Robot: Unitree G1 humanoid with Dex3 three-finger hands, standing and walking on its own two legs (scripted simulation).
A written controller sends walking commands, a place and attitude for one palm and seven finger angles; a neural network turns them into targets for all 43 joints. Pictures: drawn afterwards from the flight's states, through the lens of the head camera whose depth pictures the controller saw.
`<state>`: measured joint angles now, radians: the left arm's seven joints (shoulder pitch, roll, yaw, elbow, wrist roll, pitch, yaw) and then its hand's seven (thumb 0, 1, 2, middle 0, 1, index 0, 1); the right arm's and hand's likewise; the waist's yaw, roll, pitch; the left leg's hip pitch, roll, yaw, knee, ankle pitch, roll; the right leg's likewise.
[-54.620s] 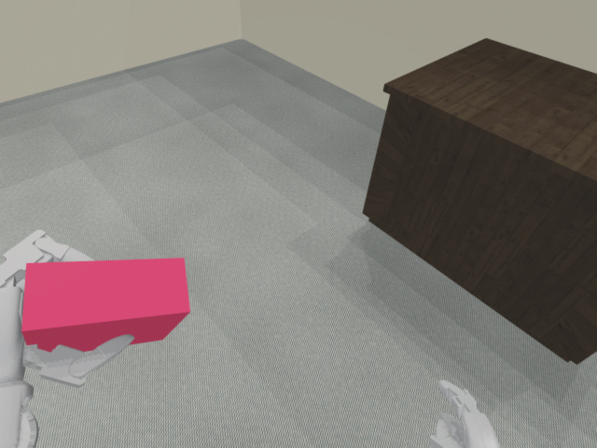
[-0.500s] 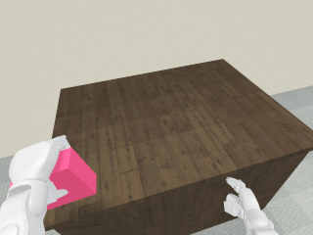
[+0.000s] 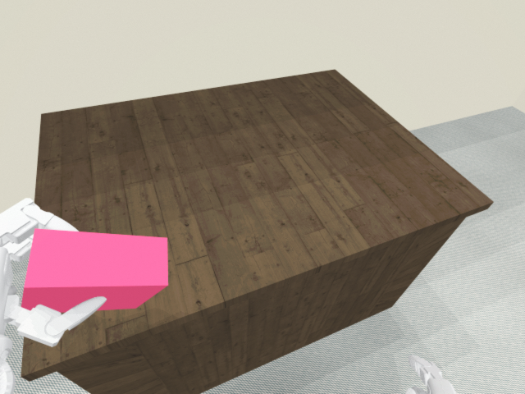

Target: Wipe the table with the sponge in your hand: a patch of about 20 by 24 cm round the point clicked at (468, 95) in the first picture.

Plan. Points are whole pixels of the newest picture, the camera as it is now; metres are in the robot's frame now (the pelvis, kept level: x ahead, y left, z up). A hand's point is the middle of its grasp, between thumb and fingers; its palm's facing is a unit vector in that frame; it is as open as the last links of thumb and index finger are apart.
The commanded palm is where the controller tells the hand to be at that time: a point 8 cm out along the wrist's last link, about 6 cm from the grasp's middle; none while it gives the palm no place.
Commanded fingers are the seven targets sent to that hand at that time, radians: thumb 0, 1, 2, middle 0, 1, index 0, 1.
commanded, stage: step back with the hand held close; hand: left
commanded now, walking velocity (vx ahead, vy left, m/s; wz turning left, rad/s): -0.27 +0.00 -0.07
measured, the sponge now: (114, 275) +0.23 +0.19 +0.13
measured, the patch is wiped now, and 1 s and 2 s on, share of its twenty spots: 1.00 1.00 1.00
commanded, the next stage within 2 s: stop stepping back and stand still in 1.10 s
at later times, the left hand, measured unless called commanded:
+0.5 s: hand (11, 326) +0.15 +0.25 +0.17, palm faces +0.37 -0.84 -0.39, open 10.0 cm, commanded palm +0.10 +0.29 +0.19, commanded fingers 0.00 0.10 1.30 -1.20 -1.60 -1.20 -1.60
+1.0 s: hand out of the picture +0.07 +0.24 +0.18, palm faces +0.30 -0.89 -0.35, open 10.0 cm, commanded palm +0.02 +0.29 +0.19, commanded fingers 0.00 0.10 1.30 -1.20 -1.60 -1.20 -1.60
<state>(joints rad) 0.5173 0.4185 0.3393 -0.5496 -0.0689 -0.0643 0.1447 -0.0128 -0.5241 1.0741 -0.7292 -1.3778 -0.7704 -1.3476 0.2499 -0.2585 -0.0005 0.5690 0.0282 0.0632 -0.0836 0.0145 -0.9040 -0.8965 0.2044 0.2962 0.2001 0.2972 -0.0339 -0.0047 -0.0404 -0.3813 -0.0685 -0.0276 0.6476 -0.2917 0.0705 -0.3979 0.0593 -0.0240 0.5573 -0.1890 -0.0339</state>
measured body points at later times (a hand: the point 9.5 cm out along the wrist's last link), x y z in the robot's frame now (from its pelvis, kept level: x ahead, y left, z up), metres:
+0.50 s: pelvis -0.05 +0.01 -0.01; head -0.04 +0.05 +0.44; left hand +0.13 +0.29 +0.19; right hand +0.14 -0.23 -0.06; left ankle +0.03 +0.07 -0.73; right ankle +0.04 -0.11 -0.72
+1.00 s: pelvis -0.14 +0.01 +0.00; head -0.14 +0.06 +0.44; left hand +0.05 +0.29 +0.20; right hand +0.02 -0.25 -0.06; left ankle -0.09 +0.08 -0.73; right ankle -0.12 -0.14 -0.72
